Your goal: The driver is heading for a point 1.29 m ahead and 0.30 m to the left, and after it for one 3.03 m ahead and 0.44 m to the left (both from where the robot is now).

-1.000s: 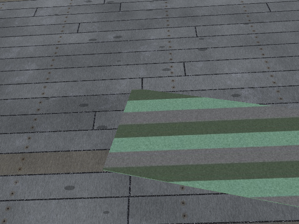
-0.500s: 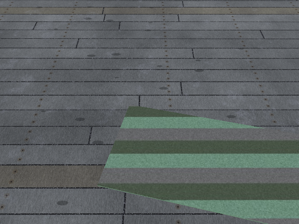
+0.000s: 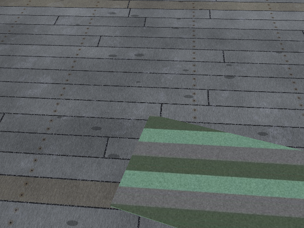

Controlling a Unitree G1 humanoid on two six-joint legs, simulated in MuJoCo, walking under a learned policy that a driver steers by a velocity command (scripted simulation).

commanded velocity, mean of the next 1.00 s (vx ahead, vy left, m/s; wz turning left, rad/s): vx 0.26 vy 0.00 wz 0.11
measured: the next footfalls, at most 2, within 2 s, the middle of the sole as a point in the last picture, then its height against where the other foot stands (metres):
left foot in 0.14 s outside the picture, level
right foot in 0.60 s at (194, 222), level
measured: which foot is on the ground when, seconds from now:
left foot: up 0.00-0.12, down 0.14-0.64, up 0.66-1.00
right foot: down 0.00-0.14, up 0.16-0.58, down 0.60-1.00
